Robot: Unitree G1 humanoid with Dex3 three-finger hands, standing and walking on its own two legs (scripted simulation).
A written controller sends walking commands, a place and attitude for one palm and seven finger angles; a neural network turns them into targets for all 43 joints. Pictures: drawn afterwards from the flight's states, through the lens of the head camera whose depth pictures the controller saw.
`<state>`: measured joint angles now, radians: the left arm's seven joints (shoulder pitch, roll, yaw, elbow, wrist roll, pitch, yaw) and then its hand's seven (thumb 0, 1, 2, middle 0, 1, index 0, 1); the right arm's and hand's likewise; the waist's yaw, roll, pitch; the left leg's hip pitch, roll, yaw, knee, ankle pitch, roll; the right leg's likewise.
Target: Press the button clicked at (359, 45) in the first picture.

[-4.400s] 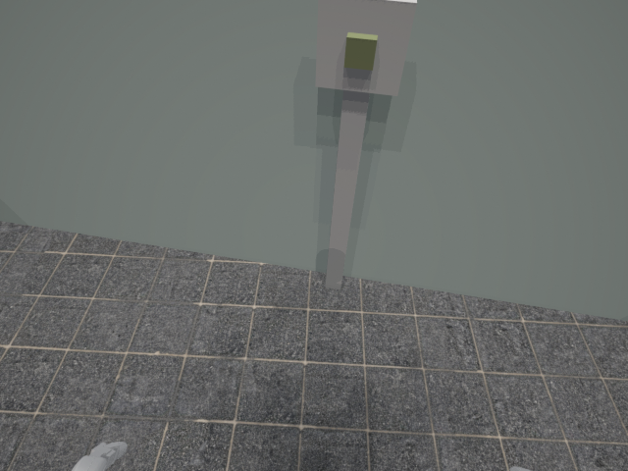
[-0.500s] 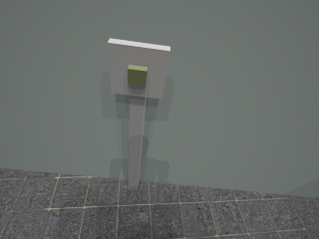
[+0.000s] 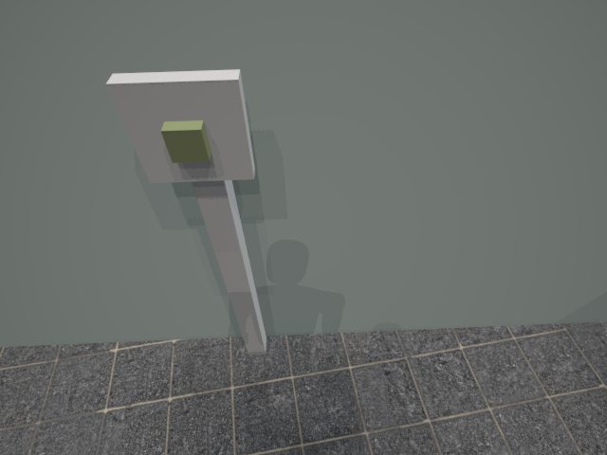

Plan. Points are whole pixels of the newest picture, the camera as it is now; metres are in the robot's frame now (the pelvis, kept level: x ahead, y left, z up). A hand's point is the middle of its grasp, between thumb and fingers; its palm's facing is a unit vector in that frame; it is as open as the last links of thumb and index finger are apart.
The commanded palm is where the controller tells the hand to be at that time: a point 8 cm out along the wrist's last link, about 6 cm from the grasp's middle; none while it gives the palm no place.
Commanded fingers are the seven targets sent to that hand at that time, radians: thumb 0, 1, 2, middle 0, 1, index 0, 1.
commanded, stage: come to a stop and stand still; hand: left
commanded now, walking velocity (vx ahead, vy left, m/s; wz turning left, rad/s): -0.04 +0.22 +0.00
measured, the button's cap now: (187, 140) +0.53 +0.18 +0.15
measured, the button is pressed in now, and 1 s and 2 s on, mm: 0 0 0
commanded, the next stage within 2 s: look again from close up in 0.20 s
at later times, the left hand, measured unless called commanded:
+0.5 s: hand out of the picture +0.00 +0.24 -0.18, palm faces +0.03 -0.97 -0.25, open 7.3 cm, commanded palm none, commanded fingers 0.00 0.90 0.90 -0.20 -0.30 -0.20 -0.30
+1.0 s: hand out of the picture +0.04 +0.28 -0.16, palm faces -0.01 -0.95 -0.30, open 7.4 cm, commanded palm none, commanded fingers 0.00 0.90 0.90 -0.20 -0.30 -0.20 -0.30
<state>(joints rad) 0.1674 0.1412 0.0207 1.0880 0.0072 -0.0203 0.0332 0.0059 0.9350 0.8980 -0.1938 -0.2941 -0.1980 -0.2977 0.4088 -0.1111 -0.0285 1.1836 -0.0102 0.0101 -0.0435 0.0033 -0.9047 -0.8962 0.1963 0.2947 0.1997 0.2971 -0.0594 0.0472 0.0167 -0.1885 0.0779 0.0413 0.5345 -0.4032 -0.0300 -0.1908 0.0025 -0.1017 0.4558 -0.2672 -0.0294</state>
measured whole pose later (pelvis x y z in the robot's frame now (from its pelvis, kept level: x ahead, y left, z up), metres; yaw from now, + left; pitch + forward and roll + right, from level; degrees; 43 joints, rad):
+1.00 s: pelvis -0.03 +0.05 +0.00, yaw +0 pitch -2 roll +0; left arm 0.20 0.29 0.00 1.02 0.02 0.01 0.01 0.00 0.91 0.90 -0.20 -0.29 -0.20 -0.30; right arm 0.19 -0.28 -0.01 1.03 -0.02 -0.01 0.01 0.00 -0.90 -0.90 0.20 0.30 0.20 0.30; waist 0.01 0.00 0.01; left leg -0.16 -0.02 0.09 0.42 -0.23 0.05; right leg -0.18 -0.09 -0.06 0.42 -0.20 0.05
